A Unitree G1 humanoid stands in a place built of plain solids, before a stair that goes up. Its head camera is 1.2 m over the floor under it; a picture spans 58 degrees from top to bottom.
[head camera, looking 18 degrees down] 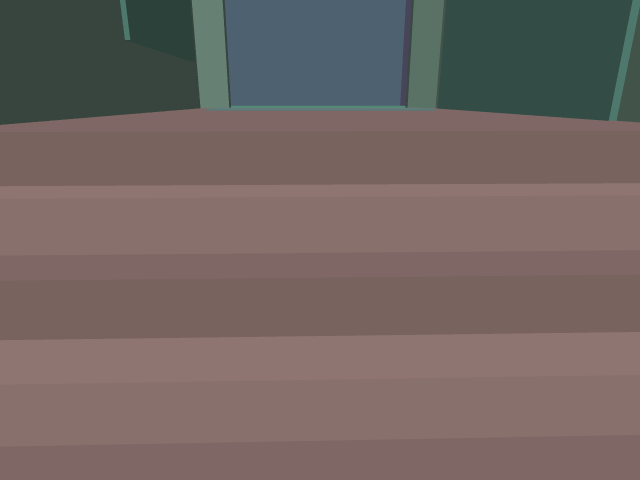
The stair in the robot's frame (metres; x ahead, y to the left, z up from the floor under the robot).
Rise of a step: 0.22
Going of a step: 0.24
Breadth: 3.45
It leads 1 degrees to the left of straight ahead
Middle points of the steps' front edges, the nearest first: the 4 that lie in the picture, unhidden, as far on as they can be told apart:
1.07 -0.12 0.43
1.31 -0.11 0.65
1.55 -0.11 0.86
1.80 -0.10 1.08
